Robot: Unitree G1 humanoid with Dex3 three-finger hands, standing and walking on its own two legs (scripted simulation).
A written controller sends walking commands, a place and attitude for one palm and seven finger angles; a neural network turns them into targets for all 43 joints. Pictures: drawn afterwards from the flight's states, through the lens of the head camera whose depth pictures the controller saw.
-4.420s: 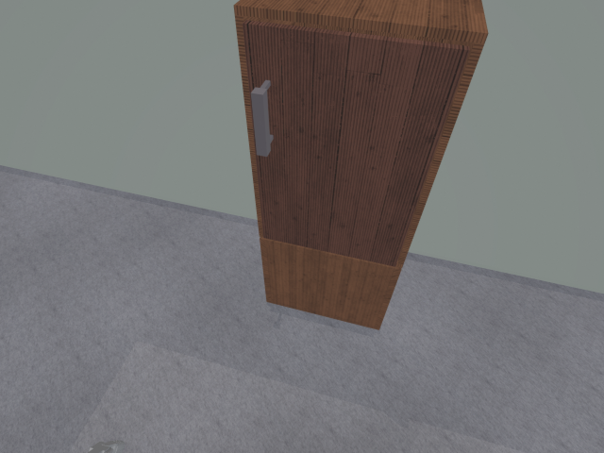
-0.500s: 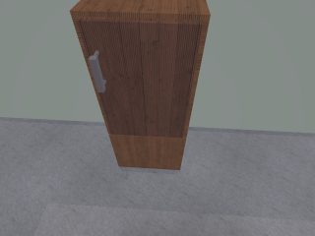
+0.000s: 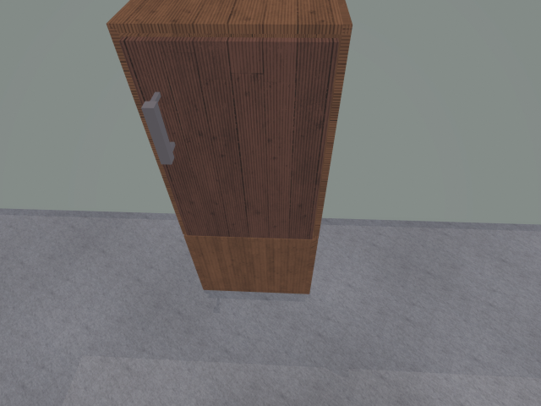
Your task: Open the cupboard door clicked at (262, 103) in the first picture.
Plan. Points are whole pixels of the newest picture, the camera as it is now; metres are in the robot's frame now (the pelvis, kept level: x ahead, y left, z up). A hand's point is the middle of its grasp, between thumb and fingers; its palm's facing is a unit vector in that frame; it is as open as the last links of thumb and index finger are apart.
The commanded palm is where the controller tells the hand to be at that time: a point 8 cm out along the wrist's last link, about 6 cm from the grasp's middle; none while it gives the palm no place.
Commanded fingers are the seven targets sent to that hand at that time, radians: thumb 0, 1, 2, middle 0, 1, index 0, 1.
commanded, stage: shuffle to correct the standing spot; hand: left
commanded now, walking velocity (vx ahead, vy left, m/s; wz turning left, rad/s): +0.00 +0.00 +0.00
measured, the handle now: (162, 128) +0.62 +0.27 +0.07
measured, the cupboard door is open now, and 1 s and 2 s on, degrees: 0 0 0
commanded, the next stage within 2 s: come to a stop and stand still in 0.44 s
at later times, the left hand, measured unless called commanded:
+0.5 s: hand out of the picture +0.05 +0.21 -0.18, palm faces +0.05 -0.98 -0.19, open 7.4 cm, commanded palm none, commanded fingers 0.00 0.90 0.90 -0.20 -0.30 -0.20 -0.30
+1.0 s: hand out of the picture +0.14 +0.21 -0.16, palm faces +0.07 -0.97 -0.25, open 7.2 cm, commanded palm none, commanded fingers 0.00 0.90 0.90 -0.20 -0.30 -0.20 -0.30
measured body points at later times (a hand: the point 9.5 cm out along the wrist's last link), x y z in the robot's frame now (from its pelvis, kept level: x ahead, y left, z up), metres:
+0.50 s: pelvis +0.05 +0.03 +0.00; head +0.08 +0.03 +0.44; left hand +0.04 +0.26 -0.16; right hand +0.03 -0.19 -0.16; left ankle -0.01 +0.11 -0.74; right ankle +0.01 -0.08 -0.68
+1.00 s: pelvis +0.08 +0.01 +0.00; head +0.11 +0.00 +0.45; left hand +0.14 +0.26 -0.14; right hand +0.15 -0.22 -0.16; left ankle +0.07 +0.17 -0.70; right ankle +0.12 -0.06 -0.74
